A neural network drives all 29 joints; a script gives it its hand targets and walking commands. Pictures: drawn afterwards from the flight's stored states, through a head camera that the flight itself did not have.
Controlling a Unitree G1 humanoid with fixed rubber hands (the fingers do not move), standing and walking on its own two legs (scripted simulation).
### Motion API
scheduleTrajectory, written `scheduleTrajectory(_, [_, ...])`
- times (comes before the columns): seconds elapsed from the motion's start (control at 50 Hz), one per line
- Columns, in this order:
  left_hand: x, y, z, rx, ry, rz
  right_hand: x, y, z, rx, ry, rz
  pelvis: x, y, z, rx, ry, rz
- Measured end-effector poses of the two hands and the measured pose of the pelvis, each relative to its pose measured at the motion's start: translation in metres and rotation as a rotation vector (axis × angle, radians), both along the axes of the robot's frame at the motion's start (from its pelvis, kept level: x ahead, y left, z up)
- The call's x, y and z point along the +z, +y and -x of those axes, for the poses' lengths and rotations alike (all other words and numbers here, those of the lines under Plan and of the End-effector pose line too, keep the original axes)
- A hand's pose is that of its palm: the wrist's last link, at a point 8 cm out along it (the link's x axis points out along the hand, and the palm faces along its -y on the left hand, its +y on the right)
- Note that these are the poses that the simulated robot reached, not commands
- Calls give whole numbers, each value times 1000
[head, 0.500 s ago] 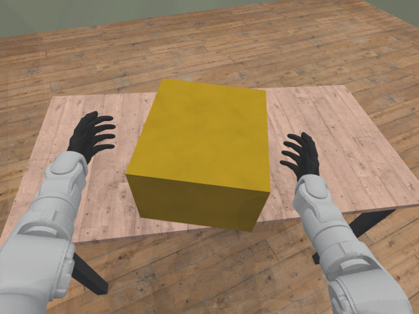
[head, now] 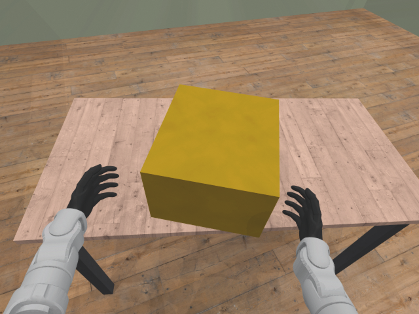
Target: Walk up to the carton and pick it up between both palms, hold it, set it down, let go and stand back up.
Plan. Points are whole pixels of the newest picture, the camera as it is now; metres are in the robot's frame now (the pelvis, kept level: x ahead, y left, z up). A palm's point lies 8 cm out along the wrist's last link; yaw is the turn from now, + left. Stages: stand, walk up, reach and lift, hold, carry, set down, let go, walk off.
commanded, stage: set down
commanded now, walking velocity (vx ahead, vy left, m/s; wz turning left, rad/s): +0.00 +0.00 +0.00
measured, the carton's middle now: (216, 156) +0.49 +0.00 -0.02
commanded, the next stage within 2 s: let go in 1.80 s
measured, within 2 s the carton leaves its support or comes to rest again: neither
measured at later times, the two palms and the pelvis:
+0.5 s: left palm (72, 246) +0.23 +0.27 -0.01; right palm (309, 259) +0.22 -0.17 -0.01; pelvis +0.00 +0.00 +0.00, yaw +0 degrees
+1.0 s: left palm (83, 263) +0.21 +0.25 -0.03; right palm (322, 269) +0.21 -0.20 -0.03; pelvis +0.01 -0.01 +0.00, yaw +0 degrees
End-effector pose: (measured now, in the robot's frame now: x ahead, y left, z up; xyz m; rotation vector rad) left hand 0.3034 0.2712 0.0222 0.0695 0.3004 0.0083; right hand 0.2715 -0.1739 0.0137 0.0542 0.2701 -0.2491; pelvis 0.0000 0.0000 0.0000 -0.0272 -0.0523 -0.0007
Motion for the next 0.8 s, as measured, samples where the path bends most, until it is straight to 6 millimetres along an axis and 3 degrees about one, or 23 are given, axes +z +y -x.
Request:
scheduleTrajectory(0.12, [-17, 8, 32, 31, 10, 13, -11, 4, 17, 2, 19, 4, -2, -1, 2, 8, 1, 0])
scheduleTrajectory(0.3, [-11, 13, 44, 7, -27, -5, -6, 5, 13, 4, -10, 2, -3, 1, 3, 14, -17, 4])
scheduleTrajectory(0.58, [-39, 0, 85, 15, 52, 18, -30, -2, 55, -1, 68, 10, -3, 1, -2, 1, -47, -2])
scheduleTrajectory(0.8, [-38, -3, 86, 16, 76, -14, -33, -15, 45, 11, 79, 26, -3, -3, -5, 2, -51, -7])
